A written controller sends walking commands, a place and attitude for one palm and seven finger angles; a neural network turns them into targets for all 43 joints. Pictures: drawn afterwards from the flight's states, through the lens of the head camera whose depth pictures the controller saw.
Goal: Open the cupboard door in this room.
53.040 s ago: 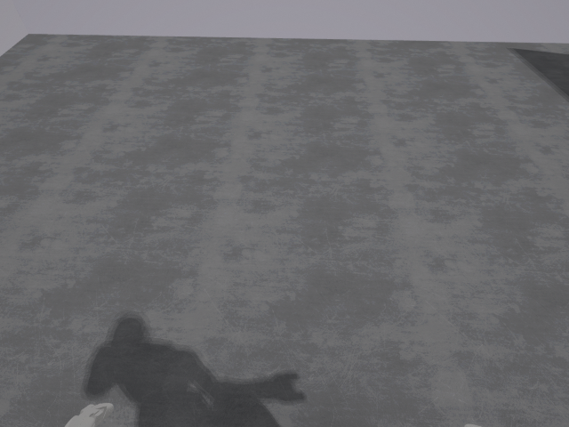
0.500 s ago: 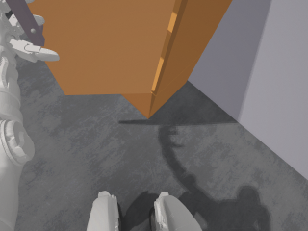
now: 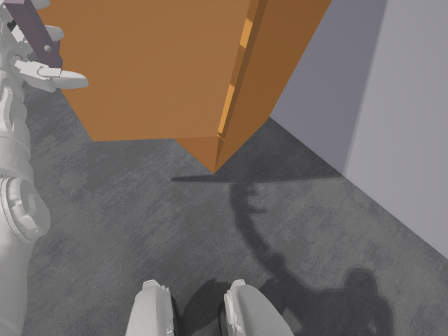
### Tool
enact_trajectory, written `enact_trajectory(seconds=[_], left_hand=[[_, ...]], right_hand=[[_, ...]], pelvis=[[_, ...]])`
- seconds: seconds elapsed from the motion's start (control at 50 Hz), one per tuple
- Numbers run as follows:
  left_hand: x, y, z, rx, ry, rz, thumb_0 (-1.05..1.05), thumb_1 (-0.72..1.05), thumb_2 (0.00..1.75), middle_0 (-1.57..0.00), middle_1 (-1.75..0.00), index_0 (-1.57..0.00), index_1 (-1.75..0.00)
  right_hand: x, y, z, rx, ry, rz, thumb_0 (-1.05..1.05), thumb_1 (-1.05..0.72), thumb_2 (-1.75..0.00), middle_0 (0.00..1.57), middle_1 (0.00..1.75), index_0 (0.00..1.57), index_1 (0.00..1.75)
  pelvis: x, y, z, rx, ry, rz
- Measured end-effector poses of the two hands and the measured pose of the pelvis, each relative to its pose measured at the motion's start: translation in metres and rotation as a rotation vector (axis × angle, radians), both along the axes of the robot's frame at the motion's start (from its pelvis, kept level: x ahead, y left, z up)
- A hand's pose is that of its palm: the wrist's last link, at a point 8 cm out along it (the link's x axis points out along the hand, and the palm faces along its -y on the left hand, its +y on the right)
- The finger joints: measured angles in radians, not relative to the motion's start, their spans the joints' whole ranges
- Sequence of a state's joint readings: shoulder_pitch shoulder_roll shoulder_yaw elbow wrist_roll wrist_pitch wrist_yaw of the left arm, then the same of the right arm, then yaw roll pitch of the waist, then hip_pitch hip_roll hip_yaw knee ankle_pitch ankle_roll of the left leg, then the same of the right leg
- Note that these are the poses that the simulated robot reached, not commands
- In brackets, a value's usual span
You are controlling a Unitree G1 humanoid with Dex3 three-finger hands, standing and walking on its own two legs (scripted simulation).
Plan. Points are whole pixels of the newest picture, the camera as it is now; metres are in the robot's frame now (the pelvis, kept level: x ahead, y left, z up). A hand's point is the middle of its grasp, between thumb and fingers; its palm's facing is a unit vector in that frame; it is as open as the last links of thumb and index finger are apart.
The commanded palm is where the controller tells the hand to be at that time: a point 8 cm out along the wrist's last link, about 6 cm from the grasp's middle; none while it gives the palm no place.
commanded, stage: close the thumb around the handle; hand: left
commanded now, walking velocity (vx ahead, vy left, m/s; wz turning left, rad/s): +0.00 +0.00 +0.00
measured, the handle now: (39, 25) +0.61 +0.22 +0.09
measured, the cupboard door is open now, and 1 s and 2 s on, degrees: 48 53 96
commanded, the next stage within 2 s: pull the door open along its arc in 0.56 s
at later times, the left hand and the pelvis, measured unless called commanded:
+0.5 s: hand (53, 51) +0.56 +0.20 +0.09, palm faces +0.02 -1.00 -0.01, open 5.7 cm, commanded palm +0.55 +0.23 +0.08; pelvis +0.00 -0.01 +0.00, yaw +0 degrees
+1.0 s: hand (55, 65) +0.53 +0.20 +0.09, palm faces +0.02 -1.00 -0.02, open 5.8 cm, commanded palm +0.48 +0.23 +0.08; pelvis +0.01 -0.01 +0.01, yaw +0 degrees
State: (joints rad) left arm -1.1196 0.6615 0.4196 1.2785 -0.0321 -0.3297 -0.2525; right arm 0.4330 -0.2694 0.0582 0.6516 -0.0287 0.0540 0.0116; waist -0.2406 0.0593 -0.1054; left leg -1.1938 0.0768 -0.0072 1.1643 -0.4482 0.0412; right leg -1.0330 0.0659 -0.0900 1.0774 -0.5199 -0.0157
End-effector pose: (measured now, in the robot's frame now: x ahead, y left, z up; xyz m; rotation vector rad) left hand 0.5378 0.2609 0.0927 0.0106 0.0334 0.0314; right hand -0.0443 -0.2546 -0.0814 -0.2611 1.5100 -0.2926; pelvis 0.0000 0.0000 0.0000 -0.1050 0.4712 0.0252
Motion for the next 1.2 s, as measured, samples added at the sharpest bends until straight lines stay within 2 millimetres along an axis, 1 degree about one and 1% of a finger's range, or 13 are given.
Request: enact_trajectory(seconds=[0.06, 0.14, 0.26, 0.36, 0.44, 0.5, 0.78, 0.86, 0.94, 1.0, 1.06, 1.14, 1.2], left_hand=[[0.0, -0.001, 0.001, 0.007, 0.0, -0.005, -0.01, -0.33, 0.37, -0.31, -1.22, -0.31, -1.23], [0.001, -0.006, -0.001, 0.001, 0.012, -0.011, -0.01, -0.16, 0.45, -0.32, -1.24, -0.32, -1.24], [0.003, -0.007, -0.002, -0.008, 0.003, 0.004, -0.01, 0.15, 0.58, -0.34, -1.27, -0.35, -1.27], [0.0, -0.005, 0.0, 0.013, -0.005, 0.006, 0.0, 0.42, 0.7, -0.36, -1.3, -0.36, -1.3], [-0.001, -0.004, -0.001, -0.002, 0.019, 0.006, 0.0, 0.63, 0.79, -0.38, -1.32, -0.38, -1.32], [-0.001, -0.006, -0.001, 0.003, 0.021, -0.011, 0.01, 0.71, 0.82, -0.39, -1.33, -0.38, -1.33], [-0.003, -0.008, -0.002, 0.003, 0.009, 0.005, 0.01, 0.73, 0.83, -0.36, -1.35, -0.37, -1.35], [-0.008, -0.009, -0.002, 0.005, 0.005, 0.005, 0.01, 0.74, 0.81, -0.36, -1.35, -0.36, -1.35], [-0.018, -0.01, -0.002, 0.004, 0.004, -0.001, 0.01, 0.74, 0.78, -0.35, -1.35, -0.35, -1.35], [-0.029, -0.011, -0.002, 0.004, 0.002, -0.008, 0.01, 0.73, 0.76, -0.35, -1.35, -0.35, -1.35], [-0.043, -0.013, -0.003, 0.004, -0.002, -0.019, 0.01, 0.72, 0.74, -0.35, -1.35, -0.35, -1.35], [-0.067, -0.018, -0.004, 0.002, -0.012, -0.04, 0.0, 0.7, 0.73, -0.35, -1.35, -0.34, -1.35], [-0.088, -0.027, -0.007, -0.063, -0.028, 0.049, 0.01, 0.68, 0.72, -0.35, -1.34, -0.35, -1.35]], right_hand=[[0.0, 0.0, 0.0, 0.003, 0.003, 0.001, 0.0, -0.9, -0.9, 0.21, 0.3, 0.21, 0.3], [0.002, -0.001, -0.001, 0.003, 0.003, 0.005, 0.0, -0.9, -0.89, 0.21, 0.3, 0.21, 0.3], [0.004, -0.004, -0.001, -0.003, -0.009, 0.001, 0.0, -0.9, -0.89, 0.21, 0.3, 0.21, 0.3], [0.005, -0.005, -0.002, 0.006, -0.005, -0.003, 0.0, -0.9, -0.9, 0.2, 0.3, 0.21, 0.3], [0.007, -0.006, -0.002, 0.009, -0.005, 0.0, 0.0, -0.9, -0.9, 0.21, 0.3, 0.21, 0.3], [0.009, -0.008, -0.001, 0.004, -0.012, 0.002, 0.0, -0.9, -0.89, 0.21, 0.3, 0.21, 0.3], [0.012, -0.013, -0.004, 0.001, -0.023, 0.004, 0.0, -0.9, -0.9, 0.2, 0.3, 0.21, 0.3], [0.014, -0.011, -0.004, 0.013, -0.027, -0.005, 0.0, -0.9, -0.9, 0.2, 0.3, 0.21, 0.3], [0.021, -0.009, -0.001, 0.028, -0.044, -0.011, 0.0, -0.9, -0.9, 0.2, 0.3, 0.21, 0.3], [0.031, -0.009, 0.001, 0.04, -0.07, -0.011, 0.0, -0.9, -0.9, 0.2, 0.3, 0.21, 0.3], [0.047, -0.008, 0.003, 0.051, -0.109, -0.005, 0.0, -0.9, -0.9, 0.2, 0.3, 0.21, 0.3], [0.076, -0.009, 0.008, 0.062, -0.185, 0.018, 0.0, -0.9, -0.9, 0.2, 0.3, 0.21, 0.3], [0.104, -0.009, 0.011, 0.069, -0.258, 0.053, 0.0, -0.9, -0.9, 0.2, 0.3, 0.21, 0.3]], pelvis=[[0.0, 0.0, 0.0, 0.001, 0.0, 0.001], [0.0, -0.001, 0.0, 0.002, 0.001, 0.003], [0.001, -0.002, 0.0, 0.004, 0.004, -0.004], [0.003, -0.004, 0.001, 0.007, 0.0, -0.006], [0.003, -0.006, 0.002, 0.008, -0.006, -0.003], [0.004, -0.007, 0.002, 0.008, -0.004, -0.002], [0.003, -0.009, 0.0, 0.011, -0.004, -0.005], [0.005, -0.009, 0.003, 0.016, -0.009, -0.011], [0.01, -0.008, 0.008, 0.023, -0.023, -0.016], [0.014, -0.008, 0.013, 0.029, -0.037, -0.018], [0.019, -0.007, 0.018, 0.036, -0.054, -0.018], [0.025, -0.006, 0.024, 0.044, -0.08, -0.015], [0.029, -0.005, 0.028, 0.048, -0.096, -0.018]])
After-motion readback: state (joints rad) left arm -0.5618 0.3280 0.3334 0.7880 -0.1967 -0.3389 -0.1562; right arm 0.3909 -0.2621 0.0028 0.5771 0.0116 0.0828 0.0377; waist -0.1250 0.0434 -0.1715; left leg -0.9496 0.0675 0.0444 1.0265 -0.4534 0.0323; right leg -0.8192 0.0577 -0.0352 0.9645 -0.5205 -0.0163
